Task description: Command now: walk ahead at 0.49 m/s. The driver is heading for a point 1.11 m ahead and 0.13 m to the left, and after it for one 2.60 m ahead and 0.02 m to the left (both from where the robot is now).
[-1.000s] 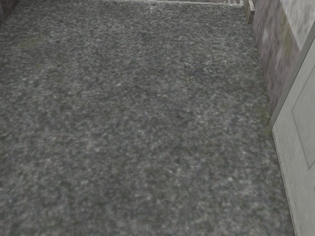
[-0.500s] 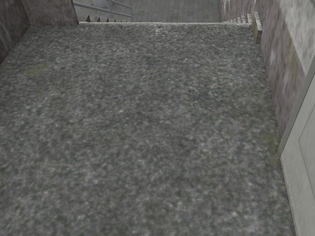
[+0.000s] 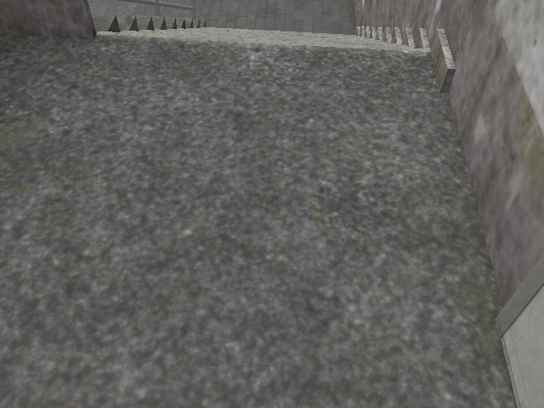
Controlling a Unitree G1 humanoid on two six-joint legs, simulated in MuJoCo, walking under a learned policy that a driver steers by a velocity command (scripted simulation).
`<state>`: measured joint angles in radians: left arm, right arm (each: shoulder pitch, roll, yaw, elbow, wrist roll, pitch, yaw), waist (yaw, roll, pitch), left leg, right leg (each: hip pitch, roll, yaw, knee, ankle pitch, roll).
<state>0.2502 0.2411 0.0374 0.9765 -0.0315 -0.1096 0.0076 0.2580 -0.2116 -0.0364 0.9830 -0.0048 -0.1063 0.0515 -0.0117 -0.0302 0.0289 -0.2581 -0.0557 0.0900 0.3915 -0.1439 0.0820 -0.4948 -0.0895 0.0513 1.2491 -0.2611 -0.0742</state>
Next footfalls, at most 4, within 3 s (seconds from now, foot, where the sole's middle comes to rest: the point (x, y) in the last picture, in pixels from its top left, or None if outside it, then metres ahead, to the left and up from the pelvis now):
0.42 right None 0.44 -0.13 -0.78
0.96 left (230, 319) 0.73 0.12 -0.78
1.56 right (310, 223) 1.05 -0.12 -0.78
2.12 left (224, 163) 1.31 0.16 -0.78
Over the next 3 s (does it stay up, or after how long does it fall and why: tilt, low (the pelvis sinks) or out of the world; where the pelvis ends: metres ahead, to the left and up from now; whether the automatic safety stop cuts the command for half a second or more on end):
stays up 1.70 0.12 0.00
